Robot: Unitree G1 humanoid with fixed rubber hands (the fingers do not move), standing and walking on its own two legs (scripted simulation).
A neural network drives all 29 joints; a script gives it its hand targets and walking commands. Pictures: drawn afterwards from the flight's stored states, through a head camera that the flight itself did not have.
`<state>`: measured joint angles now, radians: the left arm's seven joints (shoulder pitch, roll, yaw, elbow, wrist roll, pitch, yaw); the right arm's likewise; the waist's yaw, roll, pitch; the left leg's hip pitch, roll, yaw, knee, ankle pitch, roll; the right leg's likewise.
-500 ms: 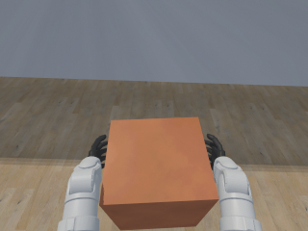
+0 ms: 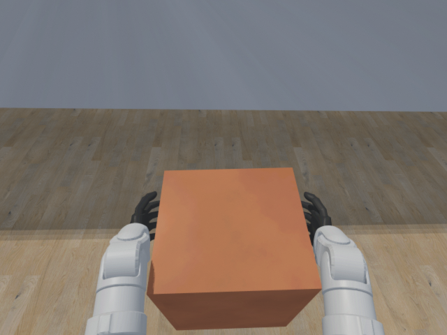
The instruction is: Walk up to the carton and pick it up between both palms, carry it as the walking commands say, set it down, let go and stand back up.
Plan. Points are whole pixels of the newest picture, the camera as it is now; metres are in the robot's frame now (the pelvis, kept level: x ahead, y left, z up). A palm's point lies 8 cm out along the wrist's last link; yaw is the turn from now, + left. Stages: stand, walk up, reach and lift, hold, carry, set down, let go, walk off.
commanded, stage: reach and lift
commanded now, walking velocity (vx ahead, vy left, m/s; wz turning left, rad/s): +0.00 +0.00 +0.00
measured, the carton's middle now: (230, 255) +0.28 -0.01 -0.03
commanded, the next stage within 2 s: hold in 0.50 s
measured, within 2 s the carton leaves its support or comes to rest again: neither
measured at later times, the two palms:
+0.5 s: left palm (140, 238) +0.28 +0.16 +0.03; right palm (322, 237) +0.28 -0.17 +0.04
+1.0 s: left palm (137, 239) +0.27 +0.16 +0.03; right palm (320, 241) +0.27 -0.17 +0.04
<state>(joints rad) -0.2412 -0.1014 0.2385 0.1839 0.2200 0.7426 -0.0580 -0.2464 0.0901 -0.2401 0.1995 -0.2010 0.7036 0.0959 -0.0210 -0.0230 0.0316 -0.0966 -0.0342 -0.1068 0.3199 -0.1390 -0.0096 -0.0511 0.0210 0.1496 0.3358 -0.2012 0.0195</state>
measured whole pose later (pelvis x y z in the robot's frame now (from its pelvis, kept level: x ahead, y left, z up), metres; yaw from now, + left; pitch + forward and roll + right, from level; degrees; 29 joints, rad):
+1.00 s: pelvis +0.00 +0.00 +0.00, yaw +0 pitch -6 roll +0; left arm -0.14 -0.09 0.20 0.09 0.19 0.76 -0.06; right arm -0.15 0.11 -0.20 0.09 -0.19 0.72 0.08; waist -0.02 -0.02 0.04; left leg -0.07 -0.04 -0.11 0.32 -0.14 -0.01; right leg -0.03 0.02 0.14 0.34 -0.21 0.02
